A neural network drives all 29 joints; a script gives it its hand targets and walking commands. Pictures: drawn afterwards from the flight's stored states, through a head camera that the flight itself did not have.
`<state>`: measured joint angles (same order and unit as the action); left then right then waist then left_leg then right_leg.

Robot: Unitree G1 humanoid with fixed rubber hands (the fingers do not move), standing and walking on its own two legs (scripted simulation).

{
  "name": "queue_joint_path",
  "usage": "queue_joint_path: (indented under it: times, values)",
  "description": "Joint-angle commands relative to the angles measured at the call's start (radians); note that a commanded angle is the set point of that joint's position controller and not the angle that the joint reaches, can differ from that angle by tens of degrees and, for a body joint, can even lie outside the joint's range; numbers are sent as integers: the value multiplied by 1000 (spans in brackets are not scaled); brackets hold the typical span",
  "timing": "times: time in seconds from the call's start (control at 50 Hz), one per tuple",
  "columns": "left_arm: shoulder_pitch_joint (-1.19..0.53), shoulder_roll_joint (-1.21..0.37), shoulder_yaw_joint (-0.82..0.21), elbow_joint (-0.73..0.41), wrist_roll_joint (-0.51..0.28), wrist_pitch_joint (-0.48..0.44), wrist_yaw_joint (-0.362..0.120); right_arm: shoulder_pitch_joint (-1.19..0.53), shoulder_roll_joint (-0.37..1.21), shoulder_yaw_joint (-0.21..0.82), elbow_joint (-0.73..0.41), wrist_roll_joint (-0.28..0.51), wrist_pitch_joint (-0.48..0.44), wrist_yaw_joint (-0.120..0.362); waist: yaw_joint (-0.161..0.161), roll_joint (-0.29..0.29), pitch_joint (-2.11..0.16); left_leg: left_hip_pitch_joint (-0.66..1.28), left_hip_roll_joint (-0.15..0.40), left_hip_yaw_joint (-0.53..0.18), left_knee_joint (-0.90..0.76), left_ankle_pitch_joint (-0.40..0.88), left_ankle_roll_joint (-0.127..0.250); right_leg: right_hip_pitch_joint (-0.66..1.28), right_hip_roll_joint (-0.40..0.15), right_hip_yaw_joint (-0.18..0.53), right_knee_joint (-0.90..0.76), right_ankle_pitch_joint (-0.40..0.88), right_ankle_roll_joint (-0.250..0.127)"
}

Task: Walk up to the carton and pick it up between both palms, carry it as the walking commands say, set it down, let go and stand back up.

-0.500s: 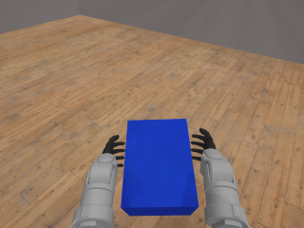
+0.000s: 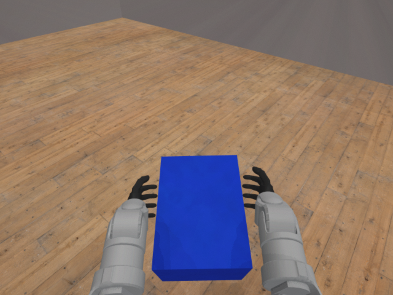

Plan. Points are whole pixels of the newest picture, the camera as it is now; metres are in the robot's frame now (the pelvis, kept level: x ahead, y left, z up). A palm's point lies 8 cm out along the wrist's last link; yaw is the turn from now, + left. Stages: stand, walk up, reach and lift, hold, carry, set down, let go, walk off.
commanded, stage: reach and lift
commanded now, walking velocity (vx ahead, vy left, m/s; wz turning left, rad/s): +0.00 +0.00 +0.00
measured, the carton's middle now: (200, 216) +0.33 +0.00 -0.04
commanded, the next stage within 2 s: hold in 1.12 s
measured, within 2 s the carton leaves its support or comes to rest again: neither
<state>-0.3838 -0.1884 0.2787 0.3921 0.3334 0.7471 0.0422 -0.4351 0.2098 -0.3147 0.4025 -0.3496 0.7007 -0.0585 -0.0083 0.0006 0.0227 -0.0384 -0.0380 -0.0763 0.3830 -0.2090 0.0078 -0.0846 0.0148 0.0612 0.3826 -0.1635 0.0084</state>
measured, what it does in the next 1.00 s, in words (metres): stands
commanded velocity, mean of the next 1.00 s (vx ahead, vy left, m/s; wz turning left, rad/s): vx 0.00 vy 0.00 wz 0.00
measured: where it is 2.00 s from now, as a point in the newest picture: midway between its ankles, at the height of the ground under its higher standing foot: outside the picture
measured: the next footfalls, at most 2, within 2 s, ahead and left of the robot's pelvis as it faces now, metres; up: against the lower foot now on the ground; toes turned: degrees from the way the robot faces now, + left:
none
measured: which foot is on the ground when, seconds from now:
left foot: down 0.00-1.00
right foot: down 0.00-1.00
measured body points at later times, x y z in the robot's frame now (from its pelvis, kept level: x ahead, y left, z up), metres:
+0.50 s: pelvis +0.00 -0.01 +0.00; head -0.05 -0.01 +0.45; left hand +0.30 +0.14 +0.04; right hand +0.32 -0.14 +0.05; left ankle +0.01 +0.12 -0.74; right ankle +0.04 -0.12 -0.74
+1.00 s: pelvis -0.01 -0.01 +0.00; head -0.06 -0.01 +0.44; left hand +0.29 +0.14 +0.04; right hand +0.31 -0.14 +0.05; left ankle +0.01 +0.12 -0.74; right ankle +0.04 -0.12 -0.74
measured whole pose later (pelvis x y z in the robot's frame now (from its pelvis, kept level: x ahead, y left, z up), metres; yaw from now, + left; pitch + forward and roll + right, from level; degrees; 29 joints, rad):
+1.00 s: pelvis -0.01 -0.01 +0.00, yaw +0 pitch -9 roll +0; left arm -0.32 -0.17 0.23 0.33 0.29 0.78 0.03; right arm -0.36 0.18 -0.24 0.35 -0.32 0.75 -0.03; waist 0.00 0.01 0.02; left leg -0.04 -0.03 -0.09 0.41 -0.22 0.00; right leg -0.07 0.03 0.05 0.39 -0.16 0.00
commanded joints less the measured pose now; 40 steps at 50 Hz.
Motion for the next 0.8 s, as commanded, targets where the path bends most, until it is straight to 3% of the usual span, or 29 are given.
queue_joint_path:
  times: [0.0,0.32,0.78]
  values:
    - [-657,-909,-491,-92,-286,-83,-267,-398,1030,473,90,262,5,265,5,4,-263,-57,-33,-5,-84,106,-3,153,56,-6,-25,133,12]
    - [-586,-906,-509,-137,-297,-66,-274,-351,1030,505,42,275,10,262,18,-2,-261,-61,-38,-4,-80,127,1,180,51,12,-31,161,14]
    - [-516,-928,-533,-178,-321,-42,-265,-312,1001,548,-35,295,28,276,7,11,-230,-104,-32,-19,-76,69,3,180,57,14,-28,98,-1]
